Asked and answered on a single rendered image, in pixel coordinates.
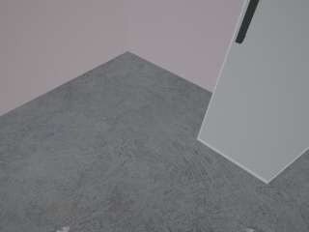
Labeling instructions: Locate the fridge door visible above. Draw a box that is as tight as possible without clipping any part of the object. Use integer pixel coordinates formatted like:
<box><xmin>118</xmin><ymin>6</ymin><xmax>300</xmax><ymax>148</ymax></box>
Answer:
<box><xmin>199</xmin><ymin>0</ymin><xmax>309</xmax><ymax>181</ymax></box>

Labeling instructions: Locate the handle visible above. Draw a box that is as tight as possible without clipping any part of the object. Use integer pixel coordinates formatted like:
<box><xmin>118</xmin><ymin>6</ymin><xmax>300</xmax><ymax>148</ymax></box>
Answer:
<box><xmin>236</xmin><ymin>0</ymin><xmax>260</xmax><ymax>44</ymax></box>

